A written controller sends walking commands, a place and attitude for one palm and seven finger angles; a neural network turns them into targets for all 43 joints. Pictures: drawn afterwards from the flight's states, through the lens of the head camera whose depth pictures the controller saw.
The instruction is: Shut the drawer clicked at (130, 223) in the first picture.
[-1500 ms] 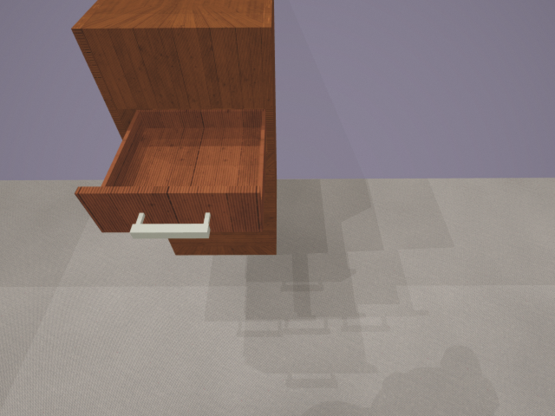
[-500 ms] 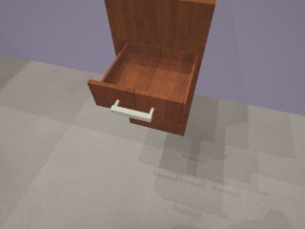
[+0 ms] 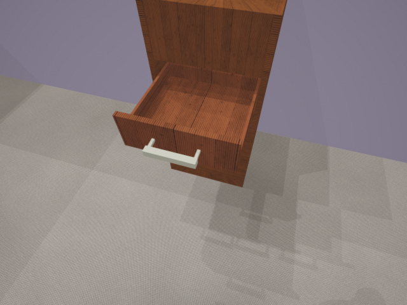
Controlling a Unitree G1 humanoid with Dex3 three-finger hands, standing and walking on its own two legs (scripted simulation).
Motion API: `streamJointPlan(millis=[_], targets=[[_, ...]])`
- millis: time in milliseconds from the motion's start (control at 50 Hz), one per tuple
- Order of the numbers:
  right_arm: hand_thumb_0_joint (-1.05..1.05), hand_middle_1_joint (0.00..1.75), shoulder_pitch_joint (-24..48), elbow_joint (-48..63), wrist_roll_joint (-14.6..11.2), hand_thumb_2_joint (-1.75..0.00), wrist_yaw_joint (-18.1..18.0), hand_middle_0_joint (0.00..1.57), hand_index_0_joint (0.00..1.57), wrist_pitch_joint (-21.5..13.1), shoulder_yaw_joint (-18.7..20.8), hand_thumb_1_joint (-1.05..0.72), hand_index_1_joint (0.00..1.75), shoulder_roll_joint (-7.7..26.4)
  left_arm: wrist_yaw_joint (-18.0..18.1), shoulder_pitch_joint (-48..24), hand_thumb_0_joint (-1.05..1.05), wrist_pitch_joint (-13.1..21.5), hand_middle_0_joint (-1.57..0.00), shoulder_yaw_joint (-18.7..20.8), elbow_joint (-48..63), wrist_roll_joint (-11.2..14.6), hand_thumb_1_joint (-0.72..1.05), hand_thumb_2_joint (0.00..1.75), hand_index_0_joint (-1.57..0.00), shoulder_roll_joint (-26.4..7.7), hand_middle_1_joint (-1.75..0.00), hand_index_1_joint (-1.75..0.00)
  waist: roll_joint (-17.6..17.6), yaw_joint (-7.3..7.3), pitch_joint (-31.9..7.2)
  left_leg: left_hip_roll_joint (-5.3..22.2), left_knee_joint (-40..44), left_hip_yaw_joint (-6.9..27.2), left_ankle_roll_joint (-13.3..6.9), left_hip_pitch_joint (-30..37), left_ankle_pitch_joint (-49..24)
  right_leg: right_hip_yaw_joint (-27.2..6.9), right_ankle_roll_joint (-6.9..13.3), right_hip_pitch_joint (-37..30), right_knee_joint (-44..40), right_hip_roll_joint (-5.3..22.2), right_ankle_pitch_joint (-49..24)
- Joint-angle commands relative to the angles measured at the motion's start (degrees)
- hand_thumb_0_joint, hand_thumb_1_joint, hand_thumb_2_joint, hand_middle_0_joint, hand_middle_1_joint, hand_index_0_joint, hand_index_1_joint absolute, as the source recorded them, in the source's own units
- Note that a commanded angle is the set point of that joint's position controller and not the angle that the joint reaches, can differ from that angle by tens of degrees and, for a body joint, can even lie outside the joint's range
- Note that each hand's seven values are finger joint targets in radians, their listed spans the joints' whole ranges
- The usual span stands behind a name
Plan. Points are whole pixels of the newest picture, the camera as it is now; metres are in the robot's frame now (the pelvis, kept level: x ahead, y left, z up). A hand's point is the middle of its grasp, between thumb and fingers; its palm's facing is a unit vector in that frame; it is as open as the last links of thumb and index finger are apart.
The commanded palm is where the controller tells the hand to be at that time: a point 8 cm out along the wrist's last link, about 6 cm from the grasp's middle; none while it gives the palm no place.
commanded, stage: look at it before walking up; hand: left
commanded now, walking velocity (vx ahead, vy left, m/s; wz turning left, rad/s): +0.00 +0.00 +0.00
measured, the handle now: (172, 151) +0.53 +0.12 -0.11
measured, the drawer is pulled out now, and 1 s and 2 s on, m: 0.30 0.30 0.30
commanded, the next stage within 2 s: turn to face it in 0.44 s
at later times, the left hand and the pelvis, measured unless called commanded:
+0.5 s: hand out of the picture +0.03 +0.20 -0.17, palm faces +0.03 -0.97 -0.23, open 7.4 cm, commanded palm none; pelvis +0.00 +0.00 +0.00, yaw +0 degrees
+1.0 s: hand out of the picture +0.08 +0.20 -0.17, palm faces -0.10 -0.96 -0.26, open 7.4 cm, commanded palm none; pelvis -0.02 +0.00 -0.01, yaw -7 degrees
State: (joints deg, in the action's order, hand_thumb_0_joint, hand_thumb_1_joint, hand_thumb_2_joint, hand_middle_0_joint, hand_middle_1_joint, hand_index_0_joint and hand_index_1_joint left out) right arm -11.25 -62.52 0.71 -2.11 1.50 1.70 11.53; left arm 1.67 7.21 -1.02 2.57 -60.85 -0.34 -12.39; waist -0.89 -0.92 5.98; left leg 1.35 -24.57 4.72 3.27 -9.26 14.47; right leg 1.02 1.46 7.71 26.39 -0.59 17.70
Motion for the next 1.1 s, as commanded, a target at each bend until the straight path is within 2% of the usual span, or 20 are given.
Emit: streamJointPlan(millis=[0,80,100,300,420,480,540,600,660,800,860,900,920,960,980,1000,1020,1040,1060,1080], targets=[[0.0,0.3,-3.1,1.7,0.1,-0.9,-0.2,0.2,0.2,-0.8,0.9,-0.9,0.3,5.0,0.5,3.6,0.0,0.8,-0.2,1.3,1.9,0.0,0.9,0.9,-0.2,-7.3,-0.3,-0.3,1.2,0.62,-4.9,3.2,0.7,-0.1,-2.4,0.7,-17.2,-3.4,0.7,-1.5,-4.1,6.4,-18.8],[0.0,0.3,-3.6,1.2,0.0,-0.9,-0.3,0.2,0.2,-1.0,0.9,-0.9,0.3,4.6,0.5,4.3,0.0,1.2,-0.2,1.2,1.6,0.0,0.9,0.9,-0.2,-7.0,-0.3,-0.3,1.7,0.65,-4.6,3.2,1.0,-0.3,-2.3,1.7,-17.4,-3.6,0.8,-1.3,-4.8,6.0,-20.0],[0.0,0.3,-4.0,1.1,0.0,-0.9,-0.3,0.2,0.2,-1.0,0.9,-0.9,0.3,4.6,0.5,4.1,0.0,1.2,-0.2,1.1,1.5,0.1,0.9,0.9,-0.2,-6.8,-0.3,-0.3,0.8,0.32,-4.8,3.2,1.1,-0.3,-2.3,1.7,-17.1,-3.8,0.7,-1.4,-5.1,6.0,-19.4],[0.0,0.3,-4.2,0.4,-0.1,-0.9,-0.5,0.2,0.2,-1.5,1.0,-0.9,0.3,4.7,0.4,5.1,0.0,1.6,-0.2,1.2,0.4,-0.1,0.9,0.9,-0.2,-6.5,-0.3,-0.3,0.7,0.28,-2.8,3.4,3.2,-0.3,-2.7,1.9,-14.5,-3.9,0.8,-0.7,-7.6,5.4,-16.0],[0.0,0.3,-3.6,0.6,0.0,-0.9,-0.6,0.2,0.2,-1.8,1.2,-0.9,0.3,6.2,0.2,4.9,0.0,1.9,-0.2,1.4,0.1,-0.1,0.9,0.9,-0.2,-7.6,-0.3,-0.3,-0.4,0.23,-4.0,3.5,3.7,-0.4,-2.7,2.6,-14.2,-4.2,1.0,-1.6,-8.4,5.4,-16.4],[0.0,0.3,-2.9,1.0,-0.1,-0.9,-0.7,0.2,0.2,-2.0,1.4,-0.9,0.3,7.1,0.1,4.8,0.0,2.1,-0.2,1.5,0.2,-0.2,0.9,0.9,-0.2,-8.5,-0.3,-0.3,0.4,0.51,-4.1,3.7,3.9,-0.3,-2.9,3.2,-14.7,-4.3,1.1,-1.6,-8.6,5.3,-17.0],[0.0,0.3,-2.6,0.8,0.0,-0.9,-0.6,0.2,0.2,-2.0,1.3,-0.9,0.3,7.7,-0.1,3.8,0.0,1.9,-0.2,1.5,0.2,-0.1,0.9,0.9,-0.2,-8.8,-0.3,-0.3,-0.6,0.39,-3.2,3.8,4.4,-0.5,-2.7,2.3,-13.9,-4.7,1.1,-1.5,-8.9,5.5,-16.1],[0.0,0.3,-4.7,0.7,0.2,-0.9,-0.9,0.2,0.2,-1.6,1.0,-0.9,0.3,5.1,0.0,4.6,0.0,1.0,-0.2,1.4,0.2,-0.1,0.9,0.9,-0.2,-6.6,-0.3,-0.3,-0.2,0.11,-4.2,4.4,2.5,-1.9,-2.3,3.0,-15.5,-5.0,0.9,-0.8,-6.8,5.3,-19.1],[0.0,0.3,-4.9,1.6,0.2,-0.9,-1.1,0.2,0.2,-1.1,1.4,-0.9,0.3,6.4,-0.3,4.0,0.0,0.2,-0.2,2.0,1.2,-0.2,0.9,0.9,-0.2,-7.3,-0.3,-0.3,-0.5,0.06,-4.3,5.2,1.3,-2.6,-2.4,2.2,-14.8,-5.9,1.1,0.4,-4.1,4.8,-19.6],[0.0,0.3,-3.4,4.8,0.4,-0.9,-1.5,0.2,0.2,-0.6,3.0,-0.9,0.3,8.6,-1.0,3.4,0.0,-0.9,-0.2,3.1,4.7,-0.7,0.9,0.9,-0.2,-8.0,-0.3,-0.3,-1.9,0.27,-4.2,8.0,0.2,-1.9,-4.1,0.4,-10.9,-7.4,1.2,4.7,1.6,2.6,-17.2],[0.0,0.3,-2.3,6.2,0.4,-0.9,-1.4,0.2,0.2,-0.6,3.2,-0.9,0.3,8.6,-1.2,3.4,0.0,-1.1,-0.2,3.4,6.0,-0.9,0.9,0.9,-0.2,-8.2,-0.3,-0.3,-1.5,0.74,-4.3,7.7,-0.7,-2.5,-4.2,-2.0,-7.1,-9.4,1.6,4.9,2.3,2.8,-16.9],[0.0,0.3,-1.8,7.0,0.4,-0.9,-1.4,0.2,0.2,-0.6,3.3,-0.9,0.3,7.9,-1.1,3.8,0.0,-0.9,-0.2,3.6,6.6,-0.9,0.9,0.9,-0.2,-8.8,-0.3,-0.3,0.4,0.96,-5.5,6.4,-2.9,-4.0,-3.5,-2.7,-5.1,-11.8,2.1,3.8,1.2,3.8,-18.3],[0.0,0.3,-1.6,7.4,0.3,-0.9,-1.3,0.2,0.2,-0.6,3.2,-0.9,0.3,7.2,-1.1,4.0,0.0,-0.8,-0.2,3.7,6.8,-1.0,0.9,0.9,-0.2,-9.5,-0.3,-0.3,3.3,1.1,-6.1,5.0,-5.0,-5.5,-2.9,-3.6,-4.0,-14.0,2.8,2.9,-0.2,5.5,-20.1],[0.0,0.3,-1.5,7.8,-0.1,-0.9,-1.1,0.2,0.2,-0.5,3.0,-0.9,0.3,5.5,-0.8,4.5,0.0,-0.8,-0.2,4.1,6.8,-1.1,0.9,0.9,-0.2,-11.2,-0.3,-0.3,9.7,1.39,-6.0,1.2,-10.4,-7.8,-1.5,-5.6,1.4,-19.6,5.6,1.6,-4.5,9.9,-23.4],[0.0,0.3,-0.7,8.1,-0.1,-0.9,-1.0,0.2,0.2,-0.5,2.8,-0.9,0.3,4.8,-0.5,4.8,0.0,-0.6,-0.2,4.1,6.6,-1.0,0.9,0.9,-0.2,-11.0,-0.3,-0.3,11.2,1.76,-5.8,0.5,-12.0,-7.3,-1.2,-6.6,6.6,-21.2,7.2,0.4,-5.2,10.8,-26.3],[0.0,0.3,-1.1,7.9,-0.2,-0.9,-1.0,0.2,0.2,-0.6,2.7,-0.9,0.3,4.8,-0.3,4.3,0.0,-0.7,-0.2,4.2,6.9,-1.0,0.9,0.9,-0.2,-10.8,-0.3,-0.3,11.1,1.38,-5.6,0.9,-11.6,-6.5,-1.1,-7.5,9.1,-21.5,8.2,-0.5,-4.7,11.4,-29.4],[0.0,0.3,-1.5,7.6,-0.3,-0.9,-1.0,0.2,0.2,-0.8,2.7,-0.9,0.3,4.7,-0.3,3.2,0.0,-0.8,-0.2,4.1,7.2,-1.0,0.9,0.9,-0.2,-10.6,-0.3,-0.3,10.9,0.87,-5.6,1.3,-9.6,-6.2,-1.2,-6.8,8.4,-20.9,8.2,-0.2,-3.8,11.2,-31.1],[0.0,0.3,-2.8,7.2,-0.4,-0.9,-1.0,0.2,0.2,-1.0,2.6,-0.9,0.3,4.8,-0.2,1.8,0.0,-0.8,-0.2,4.0,7.7,-0.9,0.9,0.9,-0.2,-10.1,-0.3,-0.3,9.5,-0.18,-6.0,2.1,-4.8,-5.7,-1.4,-3.2,3.6,-19.7,7.1,1.4,-2.0,10.0,-31.6],[0.0,0.3,-4.4,6.5,-0.3,-0.9,-1.1,0.2,0.2,-1.4,2.7,-0.9,0.3,5.5,-0.3,1.0,0.0,-0.8,-0.2,3.9,8.2,-0.6,0.9,0.9,-0.2,-9.0,-0.3,-0.3,5.6,-0.99,-7.1,4.2,-0.3,-4.7,-2.2,2.6,-7.1,-16.0,4.5,4.5,1.0,6.7,-30.0],[0.0,0.3,-5.7,6.1,0.3,-0.9,-1.2,0.2,0.2,-1.8,3.1,-0.9,0.3,7.8,-0.5,1.6,0.0,-0.7,-0.2,3.5,9.0,-0.5,0.9,0.9,-0.2,-6.3,-0.3,-0.3,-4.3,-0.92,-9.2,11.2,1.6,2.0,-4.9,8.1,-18.6,-10.5,1.4,9.4,7.0,1.0,-20.2]])
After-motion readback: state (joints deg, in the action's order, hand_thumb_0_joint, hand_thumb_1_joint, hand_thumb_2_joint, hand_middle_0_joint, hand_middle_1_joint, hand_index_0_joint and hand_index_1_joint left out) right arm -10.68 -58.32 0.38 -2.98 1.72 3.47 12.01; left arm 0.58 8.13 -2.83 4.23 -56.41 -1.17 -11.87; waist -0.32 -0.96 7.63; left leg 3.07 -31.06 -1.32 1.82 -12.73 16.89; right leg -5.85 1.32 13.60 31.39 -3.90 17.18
